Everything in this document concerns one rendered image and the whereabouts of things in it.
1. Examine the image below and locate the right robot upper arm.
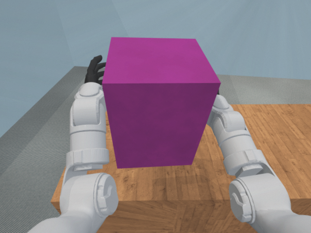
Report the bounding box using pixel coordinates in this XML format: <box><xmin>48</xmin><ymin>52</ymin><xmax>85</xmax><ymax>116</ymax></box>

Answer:
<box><xmin>229</xmin><ymin>173</ymin><xmax>311</xmax><ymax>233</ymax></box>

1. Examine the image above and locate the pedestal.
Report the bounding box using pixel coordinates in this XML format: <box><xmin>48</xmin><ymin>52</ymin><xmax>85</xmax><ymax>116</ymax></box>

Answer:
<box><xmin>51</xmin><ymin>104</ymin><xmax>311</xmax><ymax>233</ymax></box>

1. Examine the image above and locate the robot left hand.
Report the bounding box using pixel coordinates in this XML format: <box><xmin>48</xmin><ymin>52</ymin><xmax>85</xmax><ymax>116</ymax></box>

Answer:
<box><xmin>85</xmin><ymin>55</ymin><xmax>106</xmax><ymax>85</ymax></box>

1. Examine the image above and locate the left robot forearm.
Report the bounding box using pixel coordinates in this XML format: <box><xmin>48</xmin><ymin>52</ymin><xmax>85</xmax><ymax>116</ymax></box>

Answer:
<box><xmin>60</xmin><ymin>82</ymin><xmax>109</xmax><ymax>208</ymax></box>

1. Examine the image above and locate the left robot upper arm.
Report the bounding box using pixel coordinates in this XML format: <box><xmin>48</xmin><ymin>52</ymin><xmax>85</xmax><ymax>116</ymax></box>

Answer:
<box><xmin>27</xmin><ymin>172</ymin><xmax>119</xmax><ymax>233</ymax></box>

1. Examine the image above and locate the right robot forearm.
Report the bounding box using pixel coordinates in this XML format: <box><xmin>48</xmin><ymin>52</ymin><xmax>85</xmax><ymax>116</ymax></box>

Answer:
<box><xmin>207</xmin><ymin>95</ymin><xmax>291</xmax><ymax>207</ymax></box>

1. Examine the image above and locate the carton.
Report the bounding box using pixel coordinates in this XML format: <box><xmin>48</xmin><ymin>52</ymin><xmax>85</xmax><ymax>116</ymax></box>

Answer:
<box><xmin>102</xmin><ymin>37</ymin><xmax>221</xmax><ymax>168</ymax></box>

